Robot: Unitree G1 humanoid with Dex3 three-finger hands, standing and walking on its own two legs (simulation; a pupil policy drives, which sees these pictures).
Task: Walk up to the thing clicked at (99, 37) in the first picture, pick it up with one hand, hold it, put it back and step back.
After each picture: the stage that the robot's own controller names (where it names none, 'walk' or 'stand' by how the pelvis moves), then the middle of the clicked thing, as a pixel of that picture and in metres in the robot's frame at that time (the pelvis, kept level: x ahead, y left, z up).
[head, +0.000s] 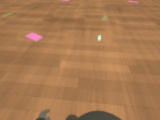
stand; (99, 37) +1.97 -0.23 -0.72
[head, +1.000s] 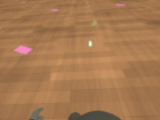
walk; (90, 43) +1.82 +0.13 -0.70
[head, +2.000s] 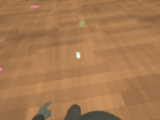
walk; (78, 55) +1.20 +0.29 -0.71
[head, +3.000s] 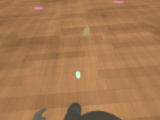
walk; (78, 75) +0.75 +0.24 -0.72
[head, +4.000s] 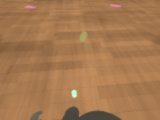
walk; (74, 93) +0.43 +0.18 -0.69
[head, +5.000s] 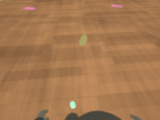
stand; (72, 105) +0.28 +0.19 -0.72
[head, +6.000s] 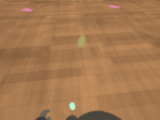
stand; (72, 106) +0.28 +0.18 -0.73
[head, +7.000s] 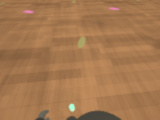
stand; (72, 107) +0.28 +0.19 -0.73
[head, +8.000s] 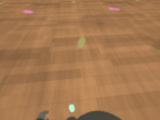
stand; (71, 108) +0.27 +0.19 -0.73
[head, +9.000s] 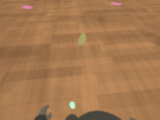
go down; (72, 105) +0.27 +0.18 -0.72
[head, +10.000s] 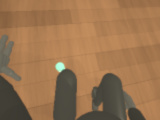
go down; (60, 67) +0.36 +0.22 -0.29
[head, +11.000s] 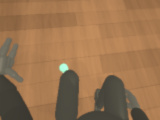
close in; (64, 68) +0.36 +0.22 -0.30
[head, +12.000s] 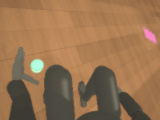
close in; (37, 66) +0.34 +0.25 -0.21
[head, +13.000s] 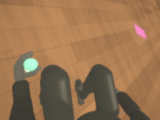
close; (30, 66) +0.35 +0.26 -0.21
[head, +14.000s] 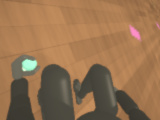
lift; (29, 65) +0.34 +0.26 -0.22
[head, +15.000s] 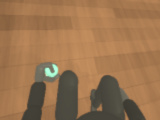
lift; (51, 72) +0.29 +0.26 -0.09
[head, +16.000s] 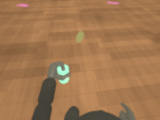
lift; (63, 74) +0.32 +0.18 +0.05
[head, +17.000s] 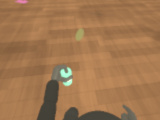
hold; (66, 76) +0.32 +0.17 +0.00
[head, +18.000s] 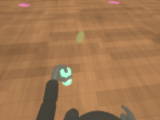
hold; (66, 76) +0.32 +0.17 +0.00
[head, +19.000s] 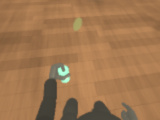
crouch; (64, 74) +0.34 +0.18 -0.04
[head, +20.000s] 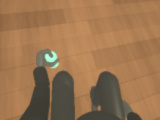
lower; (52, 60) +0.40 +0.23 -0.12
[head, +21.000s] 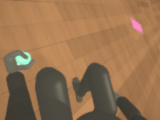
lower; (24, 61) +0.38 +0.27 -0.22
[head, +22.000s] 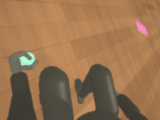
lower; (27, 61) +0.37 +0.27 -0.22
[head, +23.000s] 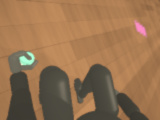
lower; (27, 61) +0.37 +0.27 -0.22
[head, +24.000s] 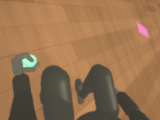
lower; (29, 63) +0.36 +0.27 -0.22
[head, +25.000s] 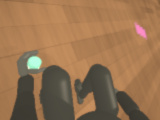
open; (33, 65) +0.35 +0.24 -0.22
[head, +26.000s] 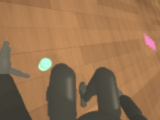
stand; (44, 64) +0.34 +0.23 -0.23
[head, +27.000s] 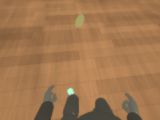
stand; (70, 92) +0.32 +0.18 -0.58
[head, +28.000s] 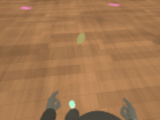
stand; (72, 104) +0.30 +0.18 -0.67
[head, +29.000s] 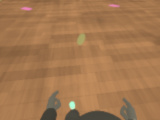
stand; (72, 105) +0.29 +0.17 -0.67
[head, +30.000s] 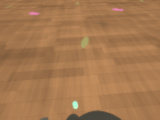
stand; (75, 105) +0.32 +0.17 -0.72
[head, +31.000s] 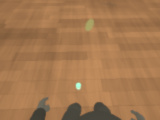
walk; (78, 86) +0.42 +0.12 -0.70
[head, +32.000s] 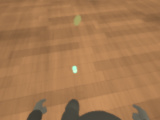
walk; (74, 69) +0.70 +0.23 -0.69
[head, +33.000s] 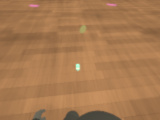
stand; (77, 67) +0.93 +0.20 -0.71
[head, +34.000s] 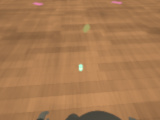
stand; (80, 67) +0.90 +0.16 -0.72
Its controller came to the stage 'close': yes
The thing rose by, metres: 0.71
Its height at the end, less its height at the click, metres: +0.00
